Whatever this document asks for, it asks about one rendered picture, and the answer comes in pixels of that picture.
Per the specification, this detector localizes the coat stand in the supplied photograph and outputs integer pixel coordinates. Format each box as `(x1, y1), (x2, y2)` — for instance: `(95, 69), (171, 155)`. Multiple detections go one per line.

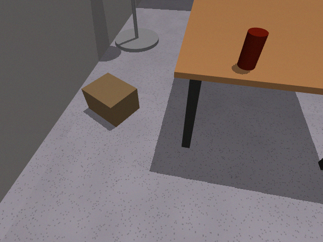
(115, 0), (159, 52)

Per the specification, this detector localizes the table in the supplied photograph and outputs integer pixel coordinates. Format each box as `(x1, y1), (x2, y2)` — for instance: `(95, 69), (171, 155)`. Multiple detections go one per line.
(174, 0), (323, 170)

